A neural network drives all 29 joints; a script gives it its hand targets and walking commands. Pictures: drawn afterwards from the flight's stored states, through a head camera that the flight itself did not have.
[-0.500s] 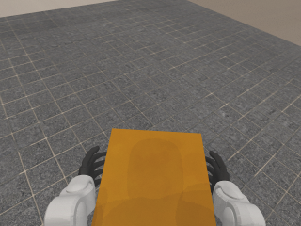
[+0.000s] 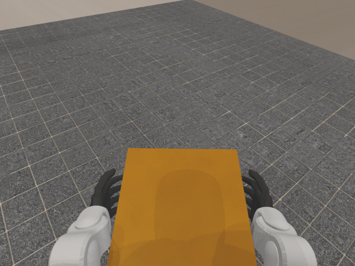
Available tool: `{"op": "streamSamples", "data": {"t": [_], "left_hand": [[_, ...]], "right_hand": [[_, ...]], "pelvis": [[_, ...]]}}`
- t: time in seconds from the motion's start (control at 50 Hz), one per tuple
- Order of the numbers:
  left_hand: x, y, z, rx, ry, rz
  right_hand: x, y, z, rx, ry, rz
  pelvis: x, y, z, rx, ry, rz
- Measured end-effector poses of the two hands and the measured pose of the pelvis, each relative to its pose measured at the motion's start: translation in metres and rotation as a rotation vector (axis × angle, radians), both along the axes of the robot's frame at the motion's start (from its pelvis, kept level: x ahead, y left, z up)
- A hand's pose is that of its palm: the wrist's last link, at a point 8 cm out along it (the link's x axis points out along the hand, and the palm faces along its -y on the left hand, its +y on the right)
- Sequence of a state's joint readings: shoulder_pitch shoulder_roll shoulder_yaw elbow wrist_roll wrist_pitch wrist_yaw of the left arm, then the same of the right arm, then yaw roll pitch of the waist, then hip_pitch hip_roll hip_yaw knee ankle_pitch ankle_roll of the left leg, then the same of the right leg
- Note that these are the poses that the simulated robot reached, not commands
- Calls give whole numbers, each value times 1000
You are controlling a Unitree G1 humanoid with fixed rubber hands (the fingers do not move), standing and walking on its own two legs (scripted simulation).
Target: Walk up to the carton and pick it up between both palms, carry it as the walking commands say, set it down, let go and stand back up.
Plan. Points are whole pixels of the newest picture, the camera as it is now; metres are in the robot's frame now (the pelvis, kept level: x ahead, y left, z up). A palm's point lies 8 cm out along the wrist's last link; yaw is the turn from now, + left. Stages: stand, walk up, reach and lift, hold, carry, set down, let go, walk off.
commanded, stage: carry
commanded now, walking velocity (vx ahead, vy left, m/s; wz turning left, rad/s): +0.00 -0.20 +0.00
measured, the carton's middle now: (181, 219) +0.23 +0.00 +0.02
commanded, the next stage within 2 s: none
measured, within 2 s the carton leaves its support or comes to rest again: neither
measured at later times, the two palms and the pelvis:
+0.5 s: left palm (206, 238) +0.18 -0.05 +0.07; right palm out of the picture +0.19 -0.35 +0.06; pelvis -0.05 -0.19 -0.01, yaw +0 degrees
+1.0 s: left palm out of the picture +0.11 -0.16 +0.07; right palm out of the picture +0.13 -0.46 +0.08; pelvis -0.10 -0.33 +0.01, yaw +3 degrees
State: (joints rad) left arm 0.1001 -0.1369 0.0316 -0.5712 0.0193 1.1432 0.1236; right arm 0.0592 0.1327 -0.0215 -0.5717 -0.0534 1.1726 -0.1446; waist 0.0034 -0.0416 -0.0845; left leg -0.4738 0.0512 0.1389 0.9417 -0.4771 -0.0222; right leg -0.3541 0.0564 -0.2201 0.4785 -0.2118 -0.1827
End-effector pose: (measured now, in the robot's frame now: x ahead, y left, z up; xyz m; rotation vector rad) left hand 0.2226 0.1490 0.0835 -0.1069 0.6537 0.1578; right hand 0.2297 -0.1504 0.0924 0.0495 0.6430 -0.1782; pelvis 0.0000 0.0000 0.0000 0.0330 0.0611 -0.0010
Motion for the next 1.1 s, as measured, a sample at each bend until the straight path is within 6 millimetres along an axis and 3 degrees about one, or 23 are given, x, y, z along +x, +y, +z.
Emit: {"op": "streamSamples", "data": {"t": [0.16,0.3,0.36,0.44,0.54,0.62,0.7,0.82,0.96,1.02,1.1], "left_hand": [[-27,-30,-8,-14,48,52],[-40,-79,-9,3,108,21],[-40,-107,-4,0,55,32],[-37,-159,-9,21,15,23],[-44,-215,-14,75,132,-32],[-49,-244,-6,64,103,-42],[-58,-262,1,41,22,-20],[-81,-280,-2,-15,-2,42],[-108,-300,-13,-23,96,73],[-114,-316,-10,1,127,66],[-112,-347,-5,-7,80,55]], "right_hand": [[-14,-29,-7,-20,49,57],[-36,-79,-14,4,108,22],[-35,-107,-10,0,57,32],[-32,-159,-18,19,14,25],[-53,-215,-36,77,132,-32],[-63,-244,-28,71,102,-45],[-63,-262,-10,43,20,-21],[-67,-279,4,-18,-3,44],[-88,-299,-11,-24,96,75],[-98,-315,-16,4,127,66],[-99,-346,-9,-4,78,53]], "pelvis": [[-15,-43,-2,7,16,-4],[-35,-87,7,-55,-8,23],[-40,-117,2,-57,1,0],[-43,-166,-12,-58,8,-13],[-49,-205,1,3,16,4],[-61,-231,6,3,9,13],[-69,-256,3,-9,9,12],[-75,-290,-1,-9,11,33],[-91,-319,3,-39,5,55],[-100,-333,10,-61,-1,53],[-109,-362,9,-67,5,25]]}}
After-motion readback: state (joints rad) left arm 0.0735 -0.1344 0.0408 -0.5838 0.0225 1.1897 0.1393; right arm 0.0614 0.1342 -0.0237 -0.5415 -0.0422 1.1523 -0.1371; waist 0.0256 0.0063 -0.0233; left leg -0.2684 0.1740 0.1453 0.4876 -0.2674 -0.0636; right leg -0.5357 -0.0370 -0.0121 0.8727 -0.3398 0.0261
